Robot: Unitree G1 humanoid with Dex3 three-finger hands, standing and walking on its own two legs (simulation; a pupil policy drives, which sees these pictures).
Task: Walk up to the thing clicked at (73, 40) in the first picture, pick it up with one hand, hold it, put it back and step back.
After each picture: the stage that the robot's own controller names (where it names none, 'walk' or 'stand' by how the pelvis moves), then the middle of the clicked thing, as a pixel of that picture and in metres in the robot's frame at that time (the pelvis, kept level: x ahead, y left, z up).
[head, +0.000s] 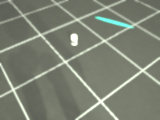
stand; (74, 39) +1.46 +0.10 -0.72
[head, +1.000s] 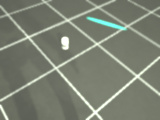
walk; (65, 43) +1.31 +0.13 -0.71
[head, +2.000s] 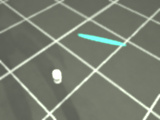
walk; (57, 76) +0.83 +0.17 -0.71
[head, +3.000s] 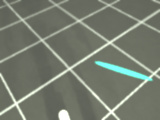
walk; (64, 117) +0.48 +0.22 -0.71
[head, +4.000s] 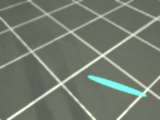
stand; out of the picture +0.36 +0.20 -0.71
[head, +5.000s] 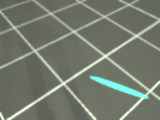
stand; out of the picture +0.36 +0.19 -0.73
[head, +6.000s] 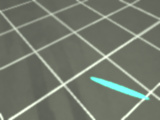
stand; out of the picture +0.35 +0.20 -0.73
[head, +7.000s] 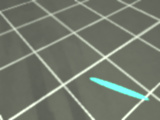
stand; out of the picture +0.35 +0.20 -0.73
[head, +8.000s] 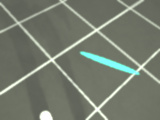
go down; (46, 118) +0.37 +0.21 -0.67
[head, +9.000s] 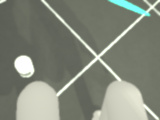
go down; (24, 67) +0.43 +0.24 -0.30
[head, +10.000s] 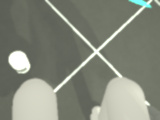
close in; (20, 62) +0.43 +0.25 -0.29
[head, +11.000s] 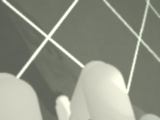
close in; out of the picture +0.42 +0.28 -0.22
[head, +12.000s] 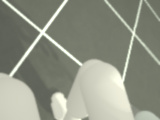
close; out of the picture +0.41 +0.29 -0.22
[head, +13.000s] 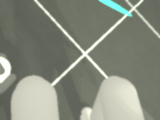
lift; out of the picture +0.33 +0.27 -0.12
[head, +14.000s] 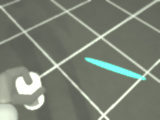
hold; (31, 91) +0.32 +0.18 +0.02
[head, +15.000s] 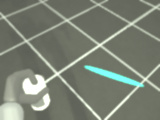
hold; (37, 93) +0.33 +0.17 -0.01
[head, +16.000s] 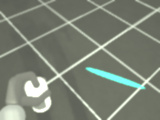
hold; (38, 95) +0.32 +0.17 -0.01
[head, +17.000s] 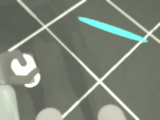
crouch; (27, 71) +0.39 +0.19 -0.07
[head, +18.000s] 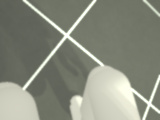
lower; out of the picture +0.44 +0.27 -0.18
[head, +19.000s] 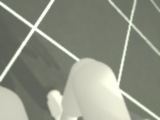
lower; out of the picture +0.42 +0.29 -0.22
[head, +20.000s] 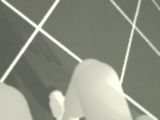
lower; out of the picture +0.42 +0.29 -0.22
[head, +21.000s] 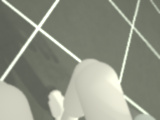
lower; out of the picture +0.42 +0.29 -0.23
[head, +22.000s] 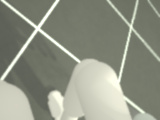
lower; out of the picture +0.42 +0.28 -0.23
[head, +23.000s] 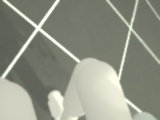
withdraw; out of the picture +0.41 +0.27 -0.23
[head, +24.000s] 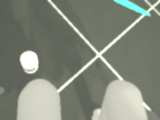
walk; (29, 62) +0.44 +0.22 -0.30
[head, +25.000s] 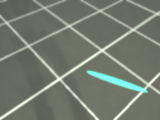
stand; out of the picture +0.36 +0.17 -0.65
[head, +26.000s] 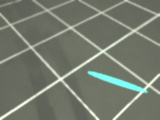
stand; out of the picture +0.39 +0.19 -0.67
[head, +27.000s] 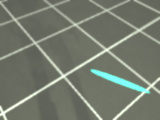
stand; out of the picture +0.38 +0.18 -0.68
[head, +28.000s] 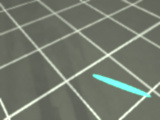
walk; out of the picture +0.39 +0.18 -0.72
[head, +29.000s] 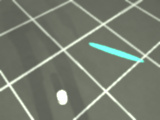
walk; (62, 97) +0.54 +0.15 -0.69
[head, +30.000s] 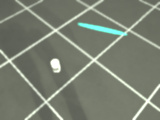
walk; (55, 65) +0.85 +0.27 -0.68
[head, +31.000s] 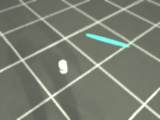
stand; (63, 66) +1.04 +0.20 -0.71
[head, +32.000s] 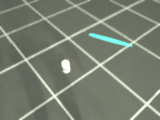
stand; (65, 66) +1.04 +0.18 -0.73
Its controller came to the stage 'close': yes
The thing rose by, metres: 0.71
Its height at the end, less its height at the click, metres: +0.00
